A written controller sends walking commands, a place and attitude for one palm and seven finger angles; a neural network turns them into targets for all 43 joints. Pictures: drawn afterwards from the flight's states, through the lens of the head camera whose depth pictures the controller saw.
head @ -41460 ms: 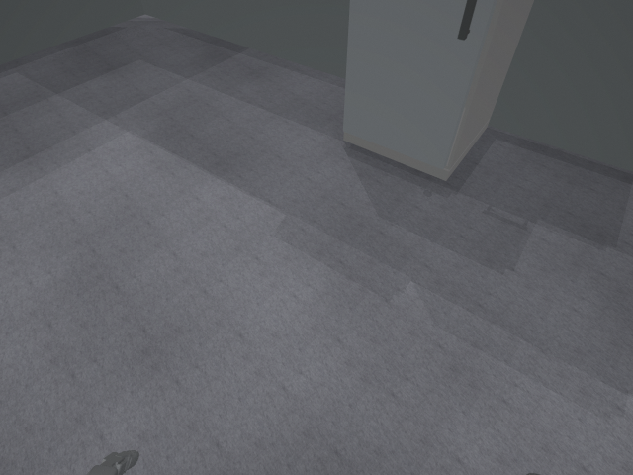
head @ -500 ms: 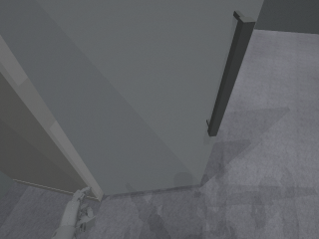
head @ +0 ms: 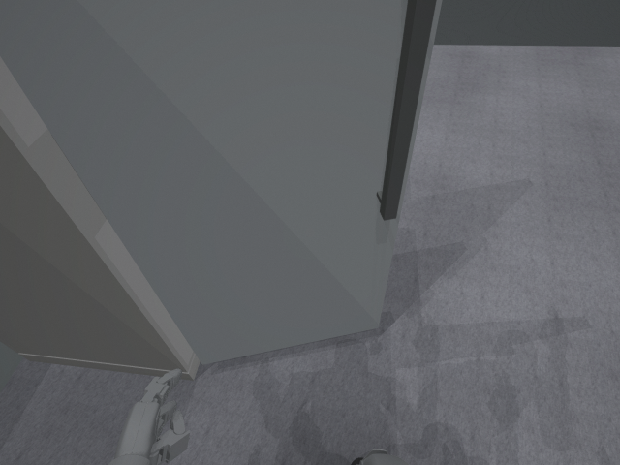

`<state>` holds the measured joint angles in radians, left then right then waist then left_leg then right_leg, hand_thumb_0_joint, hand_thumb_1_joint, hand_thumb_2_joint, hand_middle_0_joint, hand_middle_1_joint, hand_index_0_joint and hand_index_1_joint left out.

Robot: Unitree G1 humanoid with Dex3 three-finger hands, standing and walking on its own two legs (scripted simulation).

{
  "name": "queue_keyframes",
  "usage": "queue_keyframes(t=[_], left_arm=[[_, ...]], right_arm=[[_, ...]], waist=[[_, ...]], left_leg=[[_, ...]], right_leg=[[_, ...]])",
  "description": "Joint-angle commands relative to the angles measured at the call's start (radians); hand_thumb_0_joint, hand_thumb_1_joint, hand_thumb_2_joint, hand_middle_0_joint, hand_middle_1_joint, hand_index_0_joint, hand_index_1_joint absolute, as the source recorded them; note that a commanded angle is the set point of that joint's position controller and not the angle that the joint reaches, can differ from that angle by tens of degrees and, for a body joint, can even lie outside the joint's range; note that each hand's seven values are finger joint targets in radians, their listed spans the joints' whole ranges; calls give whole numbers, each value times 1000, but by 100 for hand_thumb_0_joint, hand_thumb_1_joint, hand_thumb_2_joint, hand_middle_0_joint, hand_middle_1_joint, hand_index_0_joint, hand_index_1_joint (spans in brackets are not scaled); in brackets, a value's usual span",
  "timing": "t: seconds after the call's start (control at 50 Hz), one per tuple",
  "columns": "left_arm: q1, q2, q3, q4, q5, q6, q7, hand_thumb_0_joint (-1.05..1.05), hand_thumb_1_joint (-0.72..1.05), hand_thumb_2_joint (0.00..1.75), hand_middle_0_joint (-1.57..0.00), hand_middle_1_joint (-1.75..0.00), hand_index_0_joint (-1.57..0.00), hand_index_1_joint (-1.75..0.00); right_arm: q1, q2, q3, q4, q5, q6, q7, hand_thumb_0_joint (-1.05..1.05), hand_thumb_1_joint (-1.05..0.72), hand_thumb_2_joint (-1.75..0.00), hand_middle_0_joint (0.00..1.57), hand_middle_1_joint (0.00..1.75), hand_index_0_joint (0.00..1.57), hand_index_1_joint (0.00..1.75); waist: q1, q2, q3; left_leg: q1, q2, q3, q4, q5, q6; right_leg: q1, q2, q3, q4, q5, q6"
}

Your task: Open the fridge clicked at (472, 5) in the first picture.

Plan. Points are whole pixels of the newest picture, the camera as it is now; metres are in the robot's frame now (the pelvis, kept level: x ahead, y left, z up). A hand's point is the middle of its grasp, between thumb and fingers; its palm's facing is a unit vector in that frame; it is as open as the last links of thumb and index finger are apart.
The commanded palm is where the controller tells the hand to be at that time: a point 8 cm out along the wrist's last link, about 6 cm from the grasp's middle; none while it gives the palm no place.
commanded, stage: step back with the hand held close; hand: right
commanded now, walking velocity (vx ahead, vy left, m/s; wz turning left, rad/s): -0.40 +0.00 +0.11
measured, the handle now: (396, 121) +0.60 -0.10 +0.14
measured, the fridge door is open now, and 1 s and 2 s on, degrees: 71 71 71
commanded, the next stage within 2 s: stop stepping back and stand still in 0.24 s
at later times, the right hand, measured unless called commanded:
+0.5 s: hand out of the picture +0.09 -0.26 +0.20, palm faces +0.36 +0.83 -0.42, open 7.5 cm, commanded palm +0.04 -0.30 +0.20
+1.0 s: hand out of the picture +0.07 -0.25 +0.19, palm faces +0.36 +0.80 -0.48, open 7.5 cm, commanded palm +0.00 -0.29 +0.20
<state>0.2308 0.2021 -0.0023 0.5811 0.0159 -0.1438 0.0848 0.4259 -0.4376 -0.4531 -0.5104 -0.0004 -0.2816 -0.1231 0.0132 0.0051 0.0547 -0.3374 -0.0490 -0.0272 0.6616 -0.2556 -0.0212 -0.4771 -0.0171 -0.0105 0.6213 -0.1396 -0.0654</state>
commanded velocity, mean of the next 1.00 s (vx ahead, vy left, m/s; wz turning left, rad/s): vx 0.00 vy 0.00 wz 0.04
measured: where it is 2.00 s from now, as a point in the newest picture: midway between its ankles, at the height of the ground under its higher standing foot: outside the picture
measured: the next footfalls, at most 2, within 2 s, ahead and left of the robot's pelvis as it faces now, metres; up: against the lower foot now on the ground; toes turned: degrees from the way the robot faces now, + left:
left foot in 0.04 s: +0.06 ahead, +0.14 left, +0.00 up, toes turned -4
right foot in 0.26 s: +0.02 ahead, -0.13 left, +0.00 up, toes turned +0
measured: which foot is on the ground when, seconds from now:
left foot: up 0.00-0.02, down 0.04-0.26, up 0.28-0.52, down 0.54-1.00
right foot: down 0.00-0.08, up 0.10-0.24, down 0.26-0.54, up 0.56-0.76, down 0.78-1.00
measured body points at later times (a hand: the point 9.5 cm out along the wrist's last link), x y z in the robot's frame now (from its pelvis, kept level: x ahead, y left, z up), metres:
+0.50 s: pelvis -0.12 -0.01 +0.01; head -0.11 -0.05 +0.46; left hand +0.04 +0.21 -0.05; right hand +0.07 -0.30 +0.22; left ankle -0.16 +0.10 -0.69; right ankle -0.02 -0.13 -0.72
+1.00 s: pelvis -0.16 -0.01 +0.01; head -0.17 -0.02 +0.46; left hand -0.05 +0.24 -0.07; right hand +0.04 -0.29 +0.22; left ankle -0.15 +0.08 -0.72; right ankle -0.12 -0.13 -0.72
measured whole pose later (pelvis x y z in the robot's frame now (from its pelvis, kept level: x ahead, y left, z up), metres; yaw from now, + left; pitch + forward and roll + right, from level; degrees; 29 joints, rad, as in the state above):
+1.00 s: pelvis -0.16 -0.01 +0.01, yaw +5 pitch -2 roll +0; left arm 0.29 0.18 -0.01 0.64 0.02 -0.18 0.06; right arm 0.52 -0.45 -0.44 -0.47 0.01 -0.23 -0.15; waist 0.04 0.03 -0.01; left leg -0.26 -0.03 0.07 0.58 -0.32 0.04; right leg -0.31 -0.05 -0.05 0.63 -0.33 -0.01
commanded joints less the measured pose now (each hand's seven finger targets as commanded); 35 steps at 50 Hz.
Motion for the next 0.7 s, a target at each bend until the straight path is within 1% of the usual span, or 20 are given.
queue_keyframes(t=[0.0,0.02,0.06,0.08,0.16,0.2,0.22,0.24,0.28,0.32,0.36,0.4,0.44,0.48,0.5,0.52,0.54,0.56,0.6,0.68], left_arm=[[-115,157,75,-157,-8,-42,0,0,90,90,-20,-30,-20,-30],[-98,142,80,-160,-13,-39,-7,0,90,90,-20,-30,-20,-30],[-100,105,73,-117,-18,-24,-21,0,90,90,-20,-30,-20,-30],[-126,107,77,-99,-12,-16,-25,0,90,90,-20,-30,-20,-30],[-118,89,43,-110,-2,-5,-7,0,90,90,-20,-30,-20,-30],[-108,114,36,-94,-12,-9,12,0,90,90,-20,-30,-20,-30],[-133,141,49,-105,-12,-22,26,0,90,90,-20,-30,-20,-30],[-104,149,63,-114,-2,-33,22,0,90,90,-20,-30,-20,-30],[-78,137,92,-83,-9,-58,0,0,90,90,-20,-30,-20,-30],[-67,137,98,-105,4,-82,-15,0,90,90,-20,-30,-20,-30],[-75,133,96,-109,-14,-80,-40,0,90,90,-20,-30,-20,-30],[-89,137,80,-124,-24,-72,-48,0,90,90,-20,-30,-20,-30],[-100,132,61,-136,-19,-55,-36,0,90,90,-20,-30,-20,-30],[-102,126,56,-133,-15,-32,-27,0,90,90,-20,-30,-20,-30],[-103,115,56,-128,-13,-20,-23,0,90,90,-20,-30,-20,-30],[-108,117,56,-120,-13,-7,-21,0,90,90,-20,-30,-20,-30],[-118,126,45,-98,-9,-9,-14,0,90,90,-20,-30,-20,-30],[-82,128,45,-66,-7,-19,-11,0,90,90,-20,-30,-20,-30],[-74,126,47,-70,-17,-23,-4,0,90,90,-20,-30,-20,-30],[-87,113,39,-60,-7,-42,15,0,90,90,-20,-30,-20,-30]], right_arm=[[71,-164,-164,-148,22,-69,-7,0,-90,-90,20,30,20,30],[91,-170,-158,-153,32,-69,-6,0,-90,-90,20,30,20,30],[29,-186,-110,-178,44,-60,-20,0,-90,-90,20,30,20,30],[9,-177,-86,-180,45,-40,-30,0,-90,-90,20,30,20,30],[-23,-182,-90,-189,28,-19,-34,0,-90,-90,20,30,20,30],[-74,-176,-75,-215,37,-24,-33,0,-90,-90,20,30,20,30],[-106,-182,-62,-266,31,-39,-33,0,-90,-90,20,30,20,30],[-102,-188,-94,-286,28,-46,-39,0,-90,-90,20,30,20,30],[-65,-178,-111,-229,44,-62,-33,0,-90,-90,20,30,20,30],[0,-210,-156,-331,62,-54,-26,0,-90,-90,20,30,20,30],[46,-138,-104,-332,58,-32,-22,0,-90,-90,20,30,20,30],[83,-122,-91,-301,56,-7,-25,0,-90,-90,20,30,20,30],[91,-129,-93,-246,48,17,-34,0,-90,-90,20,30,20,30],[63,-142,-89,-184,36,42,-37,0,-90,-90,20,30,20,30],[40,-174,-102,-169,32,44,-38,0,-90,-90,20,30,20,30],[50,-213,-131,-130,39,52,-41,0,-90,-90,20,30,20,30],[-56,-224,-114,-173,50,43,-46,0,-90,-90,20,30,20,30],[-81,-232,-126,-155,46,27,-49,0,-90,-90,20,30,20,30],[-8,-133,-54,-71,45,40,-44,0,-90,-90,20,30,20,30],[-41,-120,-14,-83,25,21,-53,0,-90,-90,20,30,20,30]], waist=[[-39,-140,-105],[-31,-56,-103],[-31,208,-131],[-46,226,-143],[-28,191,-123],[-5,-6,-137],[-10,-206,-132],[-23,-383,-203],[-32,-202,-251],[-19,-236,-289],[-21,-170,-235],[-15,-216,-178],[-19,-277,-137],[-23,-168,-122],[-24,7,-89],[-29,223,-67],[-24,222,-2],[-11,162,-83],[-3,127,-81],[-10,78,-57]], left_leg=[[264,5,-69,-34,-109,41],[121,73,-175,-181,-109,85],[-193,367,-489,-452,-126,200],[-157,398,-464,-441,32,229],[-65,269,-233,-269,452,145],[-37,174,-152,-112,445,72],[-25,89,-95,43,311,29],[-73,19,-39,248,-93,-6],[-140,-20,-72,455,-247,2],[-138,0,-70,505,-263,-8],[-82,22,-17,375,-209,-9],[60,13,52,175,-201,-2],[240,-27,139,-14,-213,23],[306,-4,121,-219,-255,61],[212,117,-55,-394,-341,118],[14,349,-425,-573,-472,209],[-24,427,-438,-592,-309,241],[52,399,-319,-511,-151,233],[88,320,-259,-444,-138,196],[-9,271,-137,-396,-273,163]], right_leg=[[-271,-181,181,-295,-598,-44],[-143,-106,114,-172,-473,3],[114,24,-4,286,-277,92],[83,25,49,454,-319,90],[130,-1,9,174,-279,71],[226,20,-16,-216,-95,69],[221,-103,72,-307,104,41],[213,-304,268,-307,363,-34],[289,-349,171,-266,410,-105],[255,-357,238,-256,339,-137],[217,-315,174,-273,124,-109],[82,-267,138,-372,-365,-53],[-61,-212,113,-413,-626,-4],[-80,-107,17,-297,-608,50],[-77,-24,-59,-44,-498,70],[-61,30,-21,311,-346,73],[-132,15,18,469,-255,74],[-122,-7,20,509,-202,78],[-110,-24,27,396,-170,72],[152,-13,-52,-7,-216,30]])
